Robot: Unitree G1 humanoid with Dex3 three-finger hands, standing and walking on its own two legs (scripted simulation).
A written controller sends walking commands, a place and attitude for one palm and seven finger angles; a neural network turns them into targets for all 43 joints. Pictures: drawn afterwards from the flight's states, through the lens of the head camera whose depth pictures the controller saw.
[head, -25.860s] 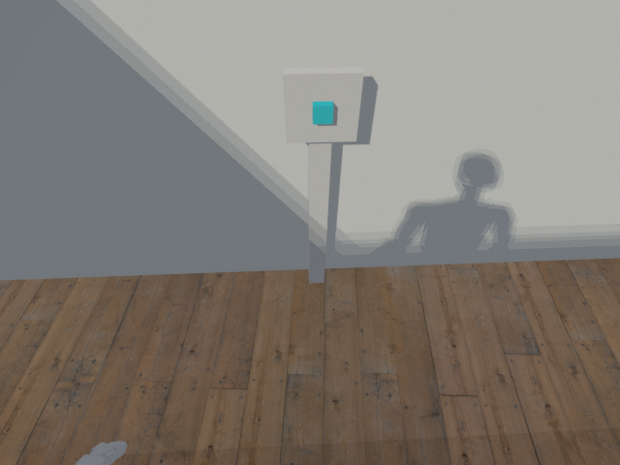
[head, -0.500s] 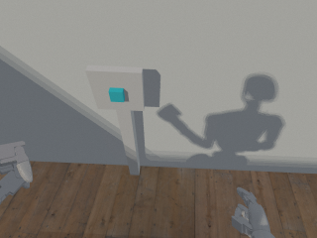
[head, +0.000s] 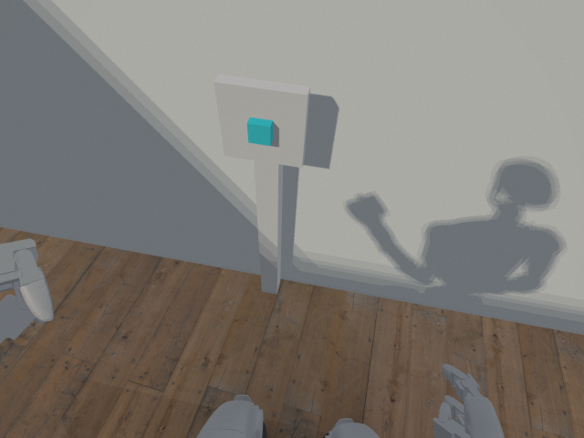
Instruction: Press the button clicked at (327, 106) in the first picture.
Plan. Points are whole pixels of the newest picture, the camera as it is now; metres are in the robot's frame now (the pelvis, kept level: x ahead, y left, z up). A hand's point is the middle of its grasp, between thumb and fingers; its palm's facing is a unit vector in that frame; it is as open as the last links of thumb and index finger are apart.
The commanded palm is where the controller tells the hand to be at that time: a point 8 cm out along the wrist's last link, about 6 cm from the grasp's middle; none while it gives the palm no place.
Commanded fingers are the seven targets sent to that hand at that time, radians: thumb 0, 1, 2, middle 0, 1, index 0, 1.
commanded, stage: step back with the hand held close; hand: left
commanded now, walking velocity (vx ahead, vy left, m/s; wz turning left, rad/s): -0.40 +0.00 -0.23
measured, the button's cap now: (260, 130) +0.66 +0.09 +0.03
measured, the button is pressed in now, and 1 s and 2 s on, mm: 0 0 0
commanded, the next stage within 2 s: stop stepping back and stand still in 0.10 s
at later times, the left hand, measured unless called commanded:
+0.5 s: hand (31, 388) +0.13 +0.20 +0.20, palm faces +0.20 -0.88 -0.44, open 3.1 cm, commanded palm +0.07 +0.26 +0.21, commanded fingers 0.00 0.90 0.90 -1.30 -1.50 -1.30 -1.50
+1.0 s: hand out of the picture +0.10 +0.22 +0.19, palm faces +0.21 -0.86 -0.46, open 3.1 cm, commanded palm +0.06 +0.27 +0.21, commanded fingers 0.00 0.90 0.90 -1.30 -1.50 -1.30 -1.50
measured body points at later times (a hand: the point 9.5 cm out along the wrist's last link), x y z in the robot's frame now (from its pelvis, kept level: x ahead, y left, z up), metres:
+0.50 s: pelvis -0.11 +0.01 +0.02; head -0.10 +0.02 +0.47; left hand +0.11 +0.25 +0.22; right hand +0.01 -0.24 -0.06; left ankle -0.02 +0.12 -0.70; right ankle -0.17 -0.09 -0.71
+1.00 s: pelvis -0.12 +0.02 +0.03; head -0.13 +0.02 +0.48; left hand +0.08 +0.27 +0.22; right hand +0.00 -0.23 -0.05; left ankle -0.05 +0.10 -0.71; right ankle -0.17 -0.09 -0.71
